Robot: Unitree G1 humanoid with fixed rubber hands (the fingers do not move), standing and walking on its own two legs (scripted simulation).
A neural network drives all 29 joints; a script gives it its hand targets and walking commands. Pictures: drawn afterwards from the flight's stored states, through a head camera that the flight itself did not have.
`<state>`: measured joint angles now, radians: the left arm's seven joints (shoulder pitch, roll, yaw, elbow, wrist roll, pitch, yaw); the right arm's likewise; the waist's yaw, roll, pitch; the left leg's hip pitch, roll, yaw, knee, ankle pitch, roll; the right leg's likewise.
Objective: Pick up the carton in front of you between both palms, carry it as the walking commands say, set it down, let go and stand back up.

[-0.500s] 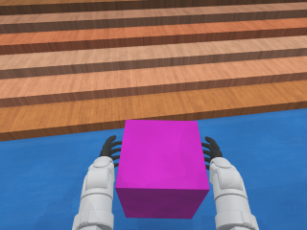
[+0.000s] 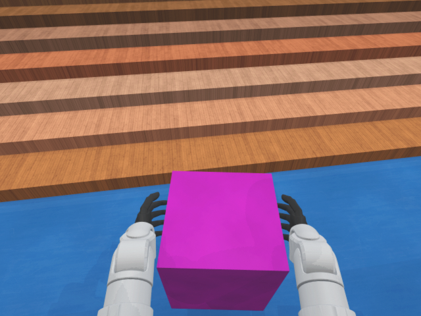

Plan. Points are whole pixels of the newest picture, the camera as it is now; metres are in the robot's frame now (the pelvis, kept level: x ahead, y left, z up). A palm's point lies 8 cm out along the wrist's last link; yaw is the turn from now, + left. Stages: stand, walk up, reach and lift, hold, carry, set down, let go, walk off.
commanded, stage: reach and lift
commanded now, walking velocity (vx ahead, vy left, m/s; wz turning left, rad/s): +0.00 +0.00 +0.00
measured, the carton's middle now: (219, 243) +0.30 +0.00 -0.05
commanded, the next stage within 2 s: hold in 0.20 s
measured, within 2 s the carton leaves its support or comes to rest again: neither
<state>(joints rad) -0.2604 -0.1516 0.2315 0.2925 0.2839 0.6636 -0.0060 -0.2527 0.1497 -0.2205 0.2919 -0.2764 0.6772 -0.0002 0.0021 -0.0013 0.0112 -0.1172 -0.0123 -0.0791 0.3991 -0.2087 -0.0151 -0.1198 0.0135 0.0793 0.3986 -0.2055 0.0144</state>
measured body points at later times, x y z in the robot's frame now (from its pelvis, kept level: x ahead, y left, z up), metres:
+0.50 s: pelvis -0.01 +0.00 +0.00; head -0.05 +0.00 +0.45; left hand +0.28 +0.15 +0.04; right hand +0.28 -0.15 +0.04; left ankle +0.01 +0.13 -0.74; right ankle +0.01 -0.13 -0.74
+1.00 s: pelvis -0.01 +0.00 +0.00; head -0.05 +0.00 +0.45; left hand +0.29 +0.15 +0.04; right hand +0.29 -0.15 +0.04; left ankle +0.01 +0.13 -0.74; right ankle +0.01 -0.13 -0.74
